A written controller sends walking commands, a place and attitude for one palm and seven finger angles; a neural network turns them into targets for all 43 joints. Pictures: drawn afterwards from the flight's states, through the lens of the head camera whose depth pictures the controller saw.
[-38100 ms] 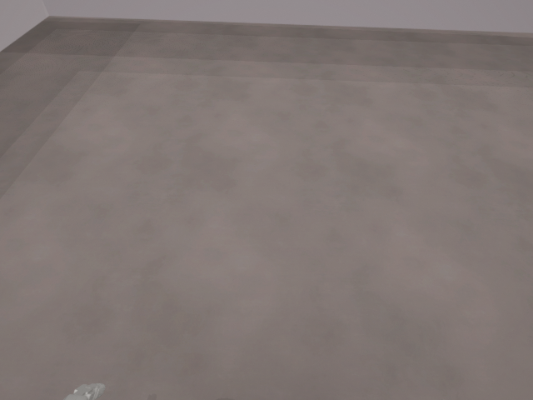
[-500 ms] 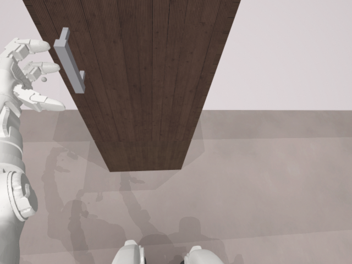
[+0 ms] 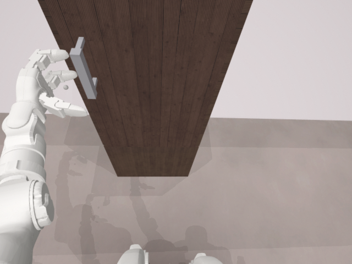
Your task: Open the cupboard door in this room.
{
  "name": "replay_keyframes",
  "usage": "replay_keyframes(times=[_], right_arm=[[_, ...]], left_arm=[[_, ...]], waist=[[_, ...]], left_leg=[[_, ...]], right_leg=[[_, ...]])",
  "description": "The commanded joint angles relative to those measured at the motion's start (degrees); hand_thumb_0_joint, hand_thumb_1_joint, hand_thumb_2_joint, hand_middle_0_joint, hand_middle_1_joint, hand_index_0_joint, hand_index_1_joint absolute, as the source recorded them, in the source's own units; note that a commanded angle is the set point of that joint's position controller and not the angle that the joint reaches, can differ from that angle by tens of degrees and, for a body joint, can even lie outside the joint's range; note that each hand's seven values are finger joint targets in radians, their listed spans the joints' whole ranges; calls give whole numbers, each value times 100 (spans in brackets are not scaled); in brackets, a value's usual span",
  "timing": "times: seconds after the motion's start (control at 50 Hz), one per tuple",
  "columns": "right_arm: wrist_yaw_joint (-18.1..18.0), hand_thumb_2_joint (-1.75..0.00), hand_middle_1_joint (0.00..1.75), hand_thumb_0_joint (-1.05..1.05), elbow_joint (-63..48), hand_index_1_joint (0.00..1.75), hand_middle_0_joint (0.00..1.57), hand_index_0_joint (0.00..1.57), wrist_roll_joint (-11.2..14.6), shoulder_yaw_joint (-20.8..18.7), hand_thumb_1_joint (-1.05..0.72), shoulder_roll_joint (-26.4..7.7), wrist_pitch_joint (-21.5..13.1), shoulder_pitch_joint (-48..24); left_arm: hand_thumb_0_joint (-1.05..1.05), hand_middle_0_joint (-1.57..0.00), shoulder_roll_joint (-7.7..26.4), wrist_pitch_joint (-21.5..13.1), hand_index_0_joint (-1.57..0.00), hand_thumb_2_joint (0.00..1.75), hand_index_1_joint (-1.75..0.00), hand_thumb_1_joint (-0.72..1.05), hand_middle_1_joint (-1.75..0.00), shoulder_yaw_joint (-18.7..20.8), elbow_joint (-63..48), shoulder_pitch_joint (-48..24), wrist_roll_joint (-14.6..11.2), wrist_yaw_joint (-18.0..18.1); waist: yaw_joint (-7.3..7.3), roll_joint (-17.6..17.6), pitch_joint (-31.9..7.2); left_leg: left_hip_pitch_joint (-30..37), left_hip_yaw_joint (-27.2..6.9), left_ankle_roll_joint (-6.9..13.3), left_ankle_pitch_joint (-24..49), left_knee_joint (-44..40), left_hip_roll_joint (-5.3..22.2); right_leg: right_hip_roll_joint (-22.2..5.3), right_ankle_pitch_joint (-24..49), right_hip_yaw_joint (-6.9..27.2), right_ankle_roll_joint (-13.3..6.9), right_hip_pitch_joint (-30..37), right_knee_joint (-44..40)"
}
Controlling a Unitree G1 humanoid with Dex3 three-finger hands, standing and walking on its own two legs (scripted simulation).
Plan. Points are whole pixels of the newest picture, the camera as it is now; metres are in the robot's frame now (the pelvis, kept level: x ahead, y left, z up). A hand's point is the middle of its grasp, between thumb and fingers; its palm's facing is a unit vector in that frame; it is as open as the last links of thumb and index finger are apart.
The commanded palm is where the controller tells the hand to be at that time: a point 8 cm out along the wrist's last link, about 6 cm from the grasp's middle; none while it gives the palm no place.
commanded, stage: slide the fingers in behind the handle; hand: left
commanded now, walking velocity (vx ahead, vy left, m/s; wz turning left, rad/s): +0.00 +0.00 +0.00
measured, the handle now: (86, 70) +0.52 +0.19 +0.11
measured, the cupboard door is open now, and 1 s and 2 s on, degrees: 0 0 0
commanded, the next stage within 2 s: move the hooked fingers beside the handle in 0.92 s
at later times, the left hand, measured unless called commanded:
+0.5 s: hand (70, 90) +0.47 +0.22 +0.10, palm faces +0.09 -1.00 +0.00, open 14.9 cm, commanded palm +0.45 +0.22 +0.10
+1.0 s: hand (73, 91) +0.46 +0.21 +0.10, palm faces +0.11 -0.99 -0.02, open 15.2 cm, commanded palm +0.45 +0.21 +0.10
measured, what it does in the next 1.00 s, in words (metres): stands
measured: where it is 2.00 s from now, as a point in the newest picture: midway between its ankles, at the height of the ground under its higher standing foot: outside the picture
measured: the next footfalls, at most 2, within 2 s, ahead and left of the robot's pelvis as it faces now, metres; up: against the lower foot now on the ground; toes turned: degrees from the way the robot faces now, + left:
none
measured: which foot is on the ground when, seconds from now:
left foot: down 0.00-1.00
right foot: down 0.00-1.00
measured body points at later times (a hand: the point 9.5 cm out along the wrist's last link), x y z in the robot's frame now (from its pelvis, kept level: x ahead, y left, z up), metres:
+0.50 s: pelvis +0.00 +0.00 +0.00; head +0.09 +0.02 +0.44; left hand +0.45 +0.27 +0.10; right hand +0.04 -0.26 -0.12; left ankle +0.02 +0.09 -0.69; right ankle -0.03 -0.12 -0.69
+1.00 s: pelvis -0.01 +0.00 +0.00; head +0.08 +0.02 +0.44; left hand +0.45 +0.27 +0.10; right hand +0.05 -0.26 -0.12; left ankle +0.02 +0.09 -0.69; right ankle -0.03 -0.12 -0.69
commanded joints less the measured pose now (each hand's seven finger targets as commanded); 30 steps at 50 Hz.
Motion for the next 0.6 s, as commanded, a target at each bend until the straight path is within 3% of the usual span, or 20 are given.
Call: replay_keyframes(times=[0.0, 0.04, 0.08, 0.12, 0.18, 0.2, 0.22, 0.26, 0.28, 0.3, 0.34, 0.38, 0.4, 0.42, 0.44, 0.48, 0.5, 0.54, 0.58], right_arm=[[-45, -90, 30, 0, -263, 30, 20, 20, -19, -413, -90, -1033, -147, 753], [-29, -90, 30, 0, -243, 30, 20, 20, -29, -401, -90, -1019, -162, 701], [-34, -90, 30, 0, -235, 30, 20, 20, -42, -403, -90, -1027, -175, 714], [-13, -90, 30, 0, -200, 30, 20, 20, -45, -403, -90, -996, -189, 665], [-4, -90, 30, 0, -180, 30, 20, 20, -53, -410, -90, -1008, -201, 712], [-2, -90, 30, 0, -170, 30, 20, 20, -37, -419, -90, -1018, -205, 694], [19, -90, 30, 0, -187, 30, 20, 20, -40, -409, -90, -969, -217, 639], [39, -90, 30, 0, -183, 30, 20, 20, -49, -431, -90, -984, -230, 643], [43, -90, 30, 0, -174, 30, 20, 20, -61, -424, -90, -955, -251, 652], [55, -90, 30, 0, -157, 30, 20, 20, -48, -441, -90, -971, -251, 661], [70, -90, 30, 0, -159, 30, 20, 20, -47, -433, -90, -970, -258, 636], [75, -90, 30, 0, -150, 30, 20, 20, -57, -423, -90, -937, -292, 592], [81, -90, 30, 0, -128, 30, 20, 20, -55, -453, -90, -958, -303, 617], [91, -90, 30, 0, -117, 30, 20, 20, -61, -451, -90, -944, -301, 620], [101, -90, 30, 0, -112, 30, 20, 20, -51, -446, -90, -927, -316, 591], [108, -90, 30, 0, -104, 30, 20, 20, -61, -450, -90, -902, -361, 583], [106, -90, 30, 0, -50, 30, 20, 20, -51, -467, -90, -945, -369, 601], [125, -90, 30, 0, -28, 30, 20, 20, -62, -459, -90, -913, -410, 570], [109, -90, 30, 0, 3, 30, 20, 20, -76, -450, -90, -943, -427, 599]], left_arm=[[0, -30, 642, -482, -30, 30, -120, -50, -120, -299, -1464, -2838, 24, -158], [0, -30, 391, -456, -30, 30, -120, -50, -120, -501, -1420, -2915, 6, -133], [0, -30, 389, -462, -30, 30, -120, -50, -120, -494, -1386, -2884, 6, -89], [0, -30, 189, -465, -30, 30, -120, -50, -120, -685, -1422, -2983, 47, -76], [0, -30, 154, -456, -30, 30, -120, -50, -120, -649, -1330, -2873, 6, -53], [0, -30, 221, -487, -30, 30, -120, -50, -120, -621, -1431, -3002, 38, -51], [0, -30, -127, -461, -30, 30, -120, -50, -120, -914, -1421, -2928, 14, -76], [0, -30, -97, -503, -30, 30, -120, -50, -120, -884, -1611, -2966, 24, -33], [0, -30, -286, -528, -30, 30, -120, -50, -120, -1030, -1747, -3080, -2, -6], [0, -30, -235, -524, -30, 30, -120, -50, -120, -946, -1704, -2977, 16, 19], [0, -30, -337, -503, -30, 30, -120, -50, -120, -1019, -1644, -2945, -1, 53], [0, -30, -577, -549, -30, 30, -120, -50, -120, -1248, -1824, -3104, -10, 87], [0, -30, -460, -581, -30, 30, -120, -50, -120, -1127, -1930, -3112, 28, 125], [0, -30, -567, -544, -30, 30, -120, -50, -120, -1213, -1799, -2855, 27, 157], [0, -30, -779, -546, -30, 30, -120, -50, -120, -1394, -1843, -3044, 30, 159], [0, -30, -1031, -572, -30, 30, -120, -50, -120, -1600, -1949, -3107, 10, 203], [0, -30, -869, -591, -30, 30, -120, -50, -120, -1480, -1970, -3217, 49, 250], [0, -30, -1180, -588, -30, 30, -120, -50, -120, -1749, -1997, -3363, 63, 298], [0, -30, -1039, -575, -30, 30, -120, -50, -120, -1654, -1795, -3282, 96, 355]], waist=[[-329, 791, -2444], [-385, 794, -2257], [-395, 632, -2244], [-401, 902, -2280], [-410, 608, -2285], [-393, 710, -2396], [-420, 853, -2294], [-367, 943, -2432], [-428, 939, -2489], [-373, 844, -2542], [-399, 730, -2369], [-445, 889, -2285], [-388, 943, -2531], [-384, 826, -2457], [-474, 811, -2365], [-501, 811, -2309], [-487, 807, -2371], [-559, 903, -2261], [-539, 794, -2200]], left_leg=[[3194, -503, -20, 2573, -423, -15], [3104, -503, -20, 2371, -454, -34], [3018, -512, 1, 2323, -433, -55], [3171, -546, -35, 2366, -423, -43], [3078, -548, -6, 2434, -397, -63], [3170, -537, -18, 2488, -403, -46], [3175, -534, -32, 2403, -412, -62], [3314, -591, -54, 2449, -424, -47], [3429, -629, -39, 2651, -387, -53], [3474, -625, -53, 2640, -405, -36], [3321, -615, -51, 2453, -451, -51], [3363, -653, -45, 2456, -441, -72], [3551, -657, -65, 2611, -437, -49], [3515, -672, -64, 2657, -428, -49], [3512, -668, -67, 2532, -451, -47], [3528, -706, -57, 2517, -438, -63], [3599, -742, -83, 2510, -460, -33], [3632, -767, -95, 2318, -503, -41], [3488, -771, -82, 2235, -486, -69]], right_leg=[[190, 1994, 57, -86, -508, -498], [178, 1879, 46, -85, -551, -540], [179, 1861, 44, -99, -484, -536], [170, 1814, 23, -104, -645, -504], [176, 1935, 22, -114, -512, -504], [168, 1976, 46, -99, -565, -489], [165, 1870, 18, -103, -628, -510], [172, 1817, -2, -126, -635, -484], [177, 1889, -16, -135, -637, -464], [186, 1903, -14, -123, -656, -478], [183, 1837, -34, -121, -626, -502], [176, 1764, -47, -143, -666, -500], [179, 1846, -34, -138, -678, -478], [187, 1851, -56, -142, -648, -487], [179, 1807, -56, -123, -746, -511], [185, 1737, -76, -143, -757, -506], [179, 1722, -65, -139, -836, -488], [169, 1587, -82, -135, -953, -520], [160, 1554, -83, -155, -887, -498]])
